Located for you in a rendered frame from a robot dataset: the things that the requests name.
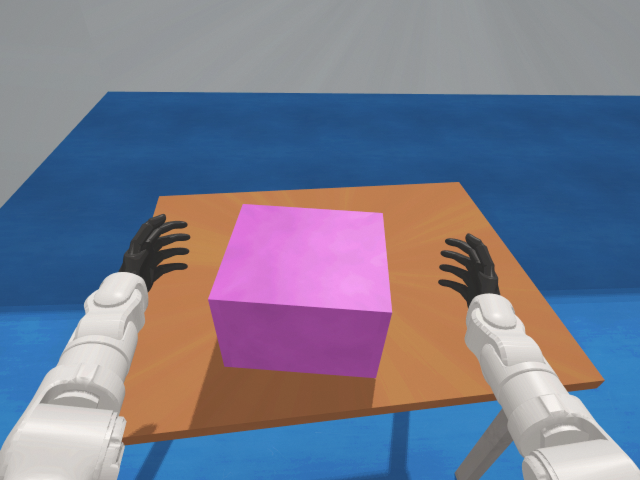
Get robot left forearm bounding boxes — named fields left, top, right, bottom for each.
left=0, top=272, right=148, bottom=480

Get robot left hand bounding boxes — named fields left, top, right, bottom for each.
left=119, top=214, right=190, bottom=292

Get carton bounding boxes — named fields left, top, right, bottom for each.
left=208, top=204, right=392, bottom=378

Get left robot upper arm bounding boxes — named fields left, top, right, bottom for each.
left=3, top=403, right=127, bottom=480

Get robot right forearm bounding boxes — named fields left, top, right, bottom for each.
left=465, top=294, right=640, bottom=477

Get right robot upper arm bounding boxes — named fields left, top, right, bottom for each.
left=522, top=439, right=640, bottom=480

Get table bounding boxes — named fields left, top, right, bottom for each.
left=119, top=182, right=605, bottom=480

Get robot right hand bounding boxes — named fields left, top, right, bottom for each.
left=438, top=233, right=501, bottom=308

